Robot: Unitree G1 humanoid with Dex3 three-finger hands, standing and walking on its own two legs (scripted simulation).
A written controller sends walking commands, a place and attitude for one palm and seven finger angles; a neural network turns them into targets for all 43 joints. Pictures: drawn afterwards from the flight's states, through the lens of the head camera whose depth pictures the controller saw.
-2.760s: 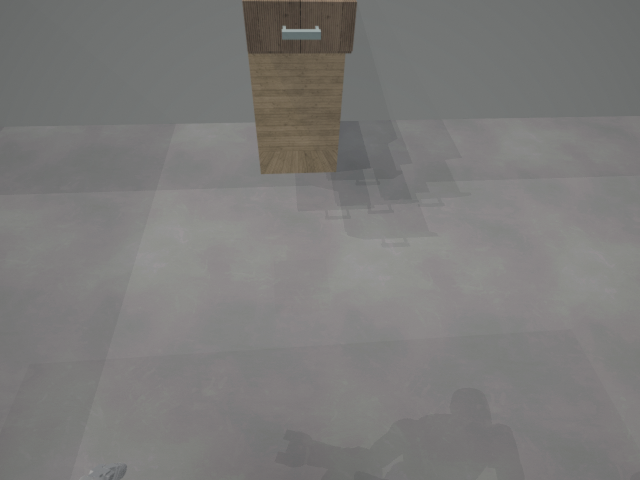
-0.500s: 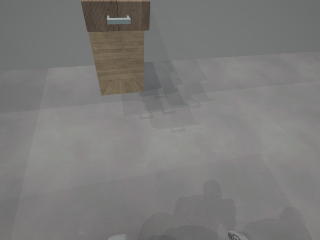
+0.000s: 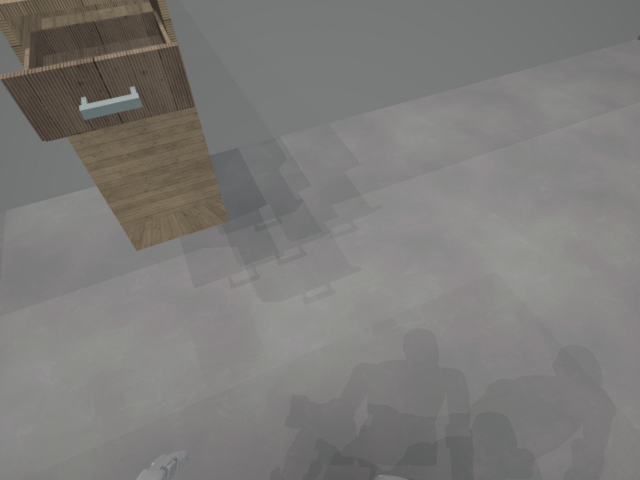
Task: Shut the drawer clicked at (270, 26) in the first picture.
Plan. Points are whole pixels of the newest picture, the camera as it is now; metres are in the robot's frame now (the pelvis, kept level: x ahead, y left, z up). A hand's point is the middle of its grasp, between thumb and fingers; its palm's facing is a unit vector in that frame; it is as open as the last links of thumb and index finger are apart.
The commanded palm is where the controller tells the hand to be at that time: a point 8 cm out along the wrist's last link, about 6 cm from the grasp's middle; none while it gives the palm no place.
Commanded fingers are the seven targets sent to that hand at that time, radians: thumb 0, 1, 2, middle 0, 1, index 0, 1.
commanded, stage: walk to a spot facing it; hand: left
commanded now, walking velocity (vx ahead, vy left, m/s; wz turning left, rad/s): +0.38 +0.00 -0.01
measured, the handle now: (110, 101) +0.80 +0.45 +0.03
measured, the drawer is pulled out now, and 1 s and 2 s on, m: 0.29 0.29 0.29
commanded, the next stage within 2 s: turn to face it in 0.58 s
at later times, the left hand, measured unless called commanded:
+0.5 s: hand (168, 459) +0.18 +0.23 -0.17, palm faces +0.03 -0.99 -0.12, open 7.4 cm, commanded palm none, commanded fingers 0.00 0.90 0.90 -0.20 -0.30 -0.20 -0.30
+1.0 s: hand (247, 271) +0.50 +0.15 -0.15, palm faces -0.09 -0.98 -0.19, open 7.4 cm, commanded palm none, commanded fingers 0.00 0.90 0.90 -0.20 -0.30 -0.20 -0.30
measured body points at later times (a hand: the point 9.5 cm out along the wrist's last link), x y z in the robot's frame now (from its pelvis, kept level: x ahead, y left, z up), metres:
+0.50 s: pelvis +0.21 +0.06 +0.01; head +0.21 +0.09 +0.46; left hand +0.18 +0.29 -0.16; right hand +0.26 -0.18 -0.12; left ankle +0.24 +0.15 -0.72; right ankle +0.16 -0.07 -0.63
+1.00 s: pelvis +0.36 +0.00 +0.00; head +0.39 -0.01 +0.45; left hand +0.50 +0.20 -0.13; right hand +0.30 -0.21 -0.16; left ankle +0.31 +0.13 -0.65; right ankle +0.42 -0.10 -0.72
